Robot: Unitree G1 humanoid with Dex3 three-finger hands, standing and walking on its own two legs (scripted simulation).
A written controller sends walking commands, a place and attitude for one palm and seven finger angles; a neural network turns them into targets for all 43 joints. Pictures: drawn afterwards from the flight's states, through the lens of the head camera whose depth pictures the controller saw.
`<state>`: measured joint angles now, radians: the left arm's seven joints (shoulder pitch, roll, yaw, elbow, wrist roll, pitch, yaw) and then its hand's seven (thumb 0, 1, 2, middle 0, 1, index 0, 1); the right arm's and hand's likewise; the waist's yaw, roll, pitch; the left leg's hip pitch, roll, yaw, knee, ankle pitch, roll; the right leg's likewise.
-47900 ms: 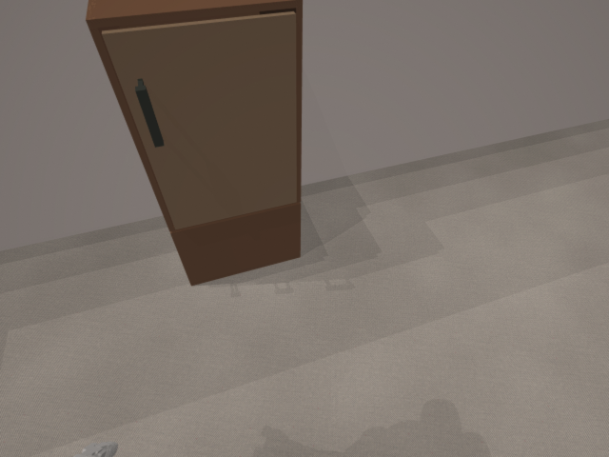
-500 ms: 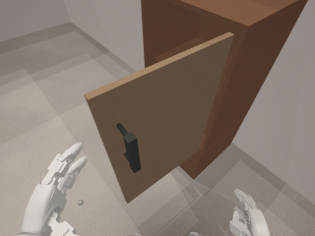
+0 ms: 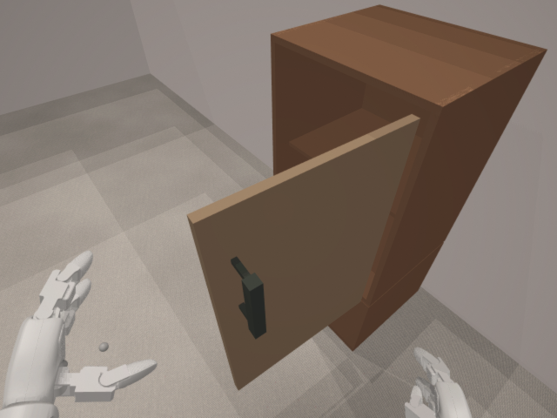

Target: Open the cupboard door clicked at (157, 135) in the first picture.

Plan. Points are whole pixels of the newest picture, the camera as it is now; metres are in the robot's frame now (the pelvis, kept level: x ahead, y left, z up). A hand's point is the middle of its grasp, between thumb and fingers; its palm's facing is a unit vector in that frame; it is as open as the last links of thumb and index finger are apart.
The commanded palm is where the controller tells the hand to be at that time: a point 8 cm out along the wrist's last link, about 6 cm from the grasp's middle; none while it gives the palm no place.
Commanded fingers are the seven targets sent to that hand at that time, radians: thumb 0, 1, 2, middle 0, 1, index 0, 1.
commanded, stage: draw the hand back to the body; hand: left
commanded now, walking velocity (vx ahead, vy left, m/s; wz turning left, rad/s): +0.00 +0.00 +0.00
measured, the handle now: (248, 298) +0.29 +0.09 +0.02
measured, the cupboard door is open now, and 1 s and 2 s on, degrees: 86 86 86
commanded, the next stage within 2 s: step back with the hand held close in 0.78 s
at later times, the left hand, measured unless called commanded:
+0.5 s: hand (54, 281) +0.20 +0.26 +0.18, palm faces +0.47 -0.79 -0.39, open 8.2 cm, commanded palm +0.15 +0.29 +0.19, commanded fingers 0.00 0.90 0.90 -0.20 -0.30 -0.20 -0.30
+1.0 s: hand (69, 286) +0.19 +0.24 +0.18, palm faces +0.45 -0.79 -0.41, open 7.4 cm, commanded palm +0.14 +0.27 +0.19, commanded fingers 0.00 0.90 0.90 -0.20 -0.30 -0.20 -0.30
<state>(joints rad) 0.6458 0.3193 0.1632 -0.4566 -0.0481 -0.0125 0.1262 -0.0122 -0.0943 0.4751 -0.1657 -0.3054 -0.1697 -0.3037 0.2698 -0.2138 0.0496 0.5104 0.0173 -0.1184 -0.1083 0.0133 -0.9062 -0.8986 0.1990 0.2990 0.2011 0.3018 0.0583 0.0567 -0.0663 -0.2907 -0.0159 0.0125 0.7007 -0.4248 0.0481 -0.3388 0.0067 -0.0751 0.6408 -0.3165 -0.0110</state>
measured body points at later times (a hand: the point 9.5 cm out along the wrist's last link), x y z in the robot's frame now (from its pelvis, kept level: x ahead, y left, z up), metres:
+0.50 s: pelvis +0.00 +0.00 +0.02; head -0.02 -0.02 +0.47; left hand +0.17 +0.30 +0.20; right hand +0.19 -0.23 -0.06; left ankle -0.03 +0.08 -0.72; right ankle +0.01 -0.12 -0.72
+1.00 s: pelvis -0.01 -0.02 +0.02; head -0.02 -0.04 +0.47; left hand +0.16 +0.28 +0.20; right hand +0.18 -0.25 -0.06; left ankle -0.03 +0.08 -0.72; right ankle +0.01 -0.12 -0.72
